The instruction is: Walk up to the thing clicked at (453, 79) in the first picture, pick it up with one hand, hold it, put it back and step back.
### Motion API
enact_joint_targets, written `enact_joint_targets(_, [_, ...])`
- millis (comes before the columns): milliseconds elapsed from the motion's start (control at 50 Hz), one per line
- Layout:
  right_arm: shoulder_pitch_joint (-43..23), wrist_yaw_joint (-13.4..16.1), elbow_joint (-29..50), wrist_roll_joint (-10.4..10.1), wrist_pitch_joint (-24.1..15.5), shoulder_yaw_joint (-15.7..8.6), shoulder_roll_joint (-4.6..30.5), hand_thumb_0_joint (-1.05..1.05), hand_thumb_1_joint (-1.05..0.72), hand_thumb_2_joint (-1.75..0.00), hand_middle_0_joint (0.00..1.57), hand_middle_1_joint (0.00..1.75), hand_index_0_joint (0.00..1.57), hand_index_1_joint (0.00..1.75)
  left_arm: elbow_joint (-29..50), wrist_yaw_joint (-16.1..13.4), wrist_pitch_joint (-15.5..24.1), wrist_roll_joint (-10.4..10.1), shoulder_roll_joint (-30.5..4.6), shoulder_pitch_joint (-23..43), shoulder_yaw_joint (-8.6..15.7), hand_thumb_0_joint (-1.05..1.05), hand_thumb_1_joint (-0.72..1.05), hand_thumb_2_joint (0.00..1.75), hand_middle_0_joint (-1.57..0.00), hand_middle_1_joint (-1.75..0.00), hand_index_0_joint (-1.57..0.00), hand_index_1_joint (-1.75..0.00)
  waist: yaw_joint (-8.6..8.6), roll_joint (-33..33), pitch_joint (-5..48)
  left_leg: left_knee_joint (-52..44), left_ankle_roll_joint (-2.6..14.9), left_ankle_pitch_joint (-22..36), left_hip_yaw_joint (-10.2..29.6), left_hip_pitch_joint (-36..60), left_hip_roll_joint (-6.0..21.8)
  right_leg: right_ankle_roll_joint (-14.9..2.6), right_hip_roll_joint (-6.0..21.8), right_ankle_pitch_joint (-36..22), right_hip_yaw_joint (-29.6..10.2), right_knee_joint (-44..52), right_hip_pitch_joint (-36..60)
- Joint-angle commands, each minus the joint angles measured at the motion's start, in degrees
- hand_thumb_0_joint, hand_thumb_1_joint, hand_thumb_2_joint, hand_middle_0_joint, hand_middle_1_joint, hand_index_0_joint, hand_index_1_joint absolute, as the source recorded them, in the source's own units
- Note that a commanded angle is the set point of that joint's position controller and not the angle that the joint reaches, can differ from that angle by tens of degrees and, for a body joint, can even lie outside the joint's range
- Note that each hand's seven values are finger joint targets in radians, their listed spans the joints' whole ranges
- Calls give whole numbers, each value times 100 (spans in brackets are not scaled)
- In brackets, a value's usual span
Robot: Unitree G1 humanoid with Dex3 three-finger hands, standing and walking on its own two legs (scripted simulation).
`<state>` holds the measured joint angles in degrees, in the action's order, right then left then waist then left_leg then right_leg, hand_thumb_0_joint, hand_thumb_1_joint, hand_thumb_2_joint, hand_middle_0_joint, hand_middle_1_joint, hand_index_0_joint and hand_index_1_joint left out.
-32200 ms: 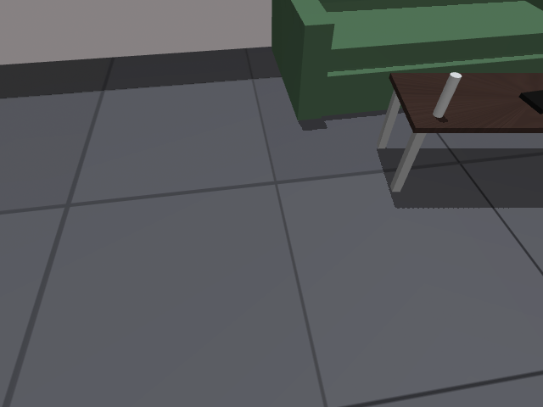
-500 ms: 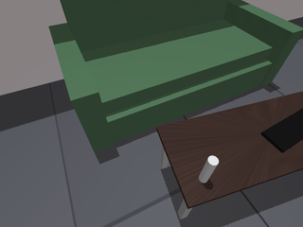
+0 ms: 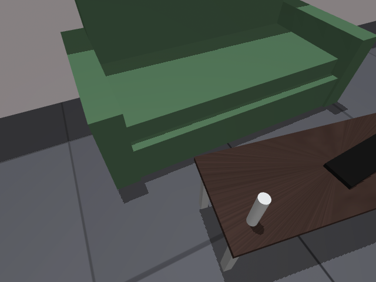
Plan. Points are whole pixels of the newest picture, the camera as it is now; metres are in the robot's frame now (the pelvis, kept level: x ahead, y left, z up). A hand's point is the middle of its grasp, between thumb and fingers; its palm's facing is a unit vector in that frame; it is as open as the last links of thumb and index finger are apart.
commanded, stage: stand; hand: right
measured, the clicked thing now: (257, 210) +0.38 -0.23 -0.28
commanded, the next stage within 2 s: step back in 0.10 s
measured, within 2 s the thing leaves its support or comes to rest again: neither
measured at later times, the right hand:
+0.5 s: hand out of the picture +0.00 -0.24 -0.17, palm faces -0.04 +0.89 -0.46, open 7.4 cm
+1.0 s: hand out of the picture -0.07 -0.23 -0.17, palm faces +0.06 +0.92 -0.38, open 7.4 cm
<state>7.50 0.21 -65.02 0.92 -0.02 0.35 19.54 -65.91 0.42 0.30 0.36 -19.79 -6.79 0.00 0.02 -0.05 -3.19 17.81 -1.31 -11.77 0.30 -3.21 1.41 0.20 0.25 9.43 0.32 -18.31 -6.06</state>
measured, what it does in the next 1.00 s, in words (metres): walks backwards: right foot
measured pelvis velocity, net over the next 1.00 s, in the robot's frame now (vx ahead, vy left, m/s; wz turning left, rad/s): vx -0.16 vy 0.04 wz -0.08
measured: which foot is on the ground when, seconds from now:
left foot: down 0.00-0.92, up 0.94-1.00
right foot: down 0.00-0.46, up 0.48-0.86, down 0.88-1.00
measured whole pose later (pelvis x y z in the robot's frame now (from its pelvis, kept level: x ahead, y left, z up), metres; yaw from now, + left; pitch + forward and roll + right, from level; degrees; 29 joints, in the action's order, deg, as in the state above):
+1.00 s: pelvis -0.16 +0.04 -0.02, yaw -4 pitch -3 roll +1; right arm 7.1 1.3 -50.7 -0.1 3.3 -2.4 21.8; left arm -49.3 0.6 -2.9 1.3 -20.3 -9.0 3.7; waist -0.4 0.7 -9.5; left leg 57.5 0.3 -28.9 4.5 -24.8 -3.9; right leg -1.3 -1.3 19.3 -3.1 -36.4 -14.4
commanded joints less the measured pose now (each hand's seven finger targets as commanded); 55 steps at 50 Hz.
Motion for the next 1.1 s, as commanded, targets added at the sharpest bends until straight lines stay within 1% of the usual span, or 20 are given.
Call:
enact_joint_targets(0, [-212,58,326,-15,-148,-249,1239,0,-90,-90,20,30,20,30,360,-98,153,9,-1212,212,234,0,90,90,-20,-30,-20,-30,3,15,267,-336,214,593,437,-219,597,-141,698,-665,-572,289,81])
enact_joint_targets(60, [-206,54,327,-22,-143,-252,1239,0,-90,-90,20,30,20,30,368,-103,151,18,-1197,237,226,0,90,90,-20,-30,-20,-30,5,1,331,-323,221,661,439,-227,604,-150,707,-760,-551,271,161])
enact_joint_targets(80, [-389,23,433,-56,-47,-415,1595,0,-90,-90,20,30,20,30,547,-111,85,-65,-1604,300,515,0,90,90,-20,-30,-20,-30,-36,-16,-329,330,393,1531,489,-678,478,-144,614,-1682,-630,-180,-382])
enact_joint_targets(160, [-143,15,723,-154,41,-485,1447,0,-90,-90,20,30,20,30,906,-144,8,-84,-1491,207,576,0,90,90,-20,-30,-20,-30,36,-31,729,1158,556,2081,329,-468,441,-497,694,-2124,-610,-777,-113])
enact_joint_targets(220, [-61,19,885,-150,143,-511,1351,0,-90,-90,20,30,20,30,1183,-139,-68,-39,-1606,368,624,0,90,90,-20,-30,-20,-30,41,-390,820,2023,447,1152,114,-679,49,-949,1230,-2144,-1106,-598,-443])
enact_joint_targets(280, [194,-14,1051,-69,281,-590,1317,0,-90,-90,20,30,20,30,1494,-162,-106,130,-1822,653,675,0,90,90,-20,-30,-20,-30,64,-1203,603,3793,453,-2053,284,-1074,-341,-1656,2118,-1896,-1844,-302,-1189])
enact_joint_targets(360, [712,-46,1124,-110,246,-651,1370,0,-90,-90,20,30,20,30,1800,-208,-135,193,-1686,1044,633,0,90,90,-20,-30,-20,-30,255,-1089,629,2995,394,-1526,285,-1187,-169,-1200,1630,-1730,-1236,-973,-1150])
enact_joint_targets(400, [876,-14,1056,13,144,-694,1352,0,-90,-90,20,30,20,30,1881,-186,-240,104,-1613,979,590,0,90,90,-20,-30,-20,-30,355,-615,581,1117,318,-173,60,-969,-170,-814,1155,-1154,-920,-1771,-1062])
enact_joint_targets(420, [741,14,1166,154,89,-756,1599,0,-90,-90,20,30,20,30,1981,-178,-304,37,-1321,783,549,0,90,90,-20,-30,-20,-30,220,508,431,328,339,1132,1161,-921,508,-502,402,-132,-622,-2714,-1458])
enact_joint_targets(440, [465,18,1300,242,39,-839,2105,0,-90,-90,20,30,20,30,1992,-218,-328,9,-1012,572,510,0,90,90,-20,-30,-20,-30,-2,1484,284,160,613,2599,2530,-493,1444,-226,-621,2476,-518,-3469,-2529])
enact_joint_targets(460, [386,20,1436,140,24,-890,2427,0,-90,-90,20,30,20,30,1963,-288,-347,78,-1253,630,586,0,90,90,-20,-30,-20,-30,230,1233,444,222,1191,3007,2837,-1006,1904,-143,-713,2954,-1204,-4136,-2201])
enact_joint_targets(540, [-280,183,1649,143,-21,-722,1719,0,-90,-90,20,30,20,30,1750,-286,-337,7,-1350,163,607,0,90,90,-20,-30,-20,-30,-176,884,416,735,1051,2998,1483,-341,1212,-107,-655,1870,-1334,-5162,-2646])
enact_joint_targets(600, [93,228,1680,86,-17,-730,1510,0,-90,-90,20,30,20,30,1856,-229,-302,66,-1321,99,648,0,90,90,-20,-30,-20,-30,-3,679,597,982,1029,3372,1269,391,1085,78,-606,1720,-1132,-4869,-2611])
enact_joint_targets(700, [494,263,1733,45,11,-777,1635,0,-90,-90,20,30,20,30,2135,-192,-269,77,-1242,283,669,0,90,90,-20,-30,-20,-30,306,595,598,1088,1527,3243,1357,619,1390,129,-439,1992,-881,-3763,-2368])
enact_joint_targets(800, [145,197,1919,29,61,-729,1715,0,-90,-90,20,30,20,30,1980,-112,-211,91,-1140,-252,718,0,90,90,-20,-30,-20,-30,98,793,753,1209,1308,2256,1228,-229,1310,-73,-195,1457,-323,-1978,-1145])
enact_joint_targets(860, [-90,147,1971,-79,101,-640,1549,0,-90,-90,20,30,20,30,1858,-123,-118,185,-1317,-732,782,0,90,90,-20,-30,-20,-30,-144,265,961,1816,779,1264,867,-1191,874,-335,217,-285,-741,-653,48])
enact_joint_targets(900, [-198,188,1987,-131,158,-624,1301,0,-90,-90,20,30,20,30,2144,-90,-135,142,-2086,-158,928,0,90,90,-20,-30,-20,-30,-230,-1592,264,3969,177,-2241,190,-1905,-659,-1812,2129,-1099,-2991,-28,-1144])
enact_joint_targets(920, [-135,189,1934,-99,184,-657,1432,0,-90,-90,20,30,20,30,2299,-95,-105,172,-1957,-34,909,0,90,90,-20,-30,-20,-30,-167,-1186,24,4789,150,-2508,690,-1946,-610,-1888,2208,-1312,-3063,-30,-1449])
enact_joint_targets(960, [251,175,1773,-157,169,-600,1385,0,-90,-90,20,30,20,30,2391,-154,-117,81,-1555,345,797,0,90,90,-20,-30,-20,-30,107,-629,-53,5097,129,-1911,871,-2121,-762,-1446,1441,-1876,-1767,-459,-1221])
enact_joint_targets(1080, [262,213,1958,-80,45,-530,1283,0,-90,-90,20,30,20,30,2524,-213,-152,185,-1398,-184,769,0,90,90,-20,-30,-20,-30,-271,-1047,544,3458,28,-2030,399,-2482,-498,-1348,1284,-2882,-1349,-1128,513])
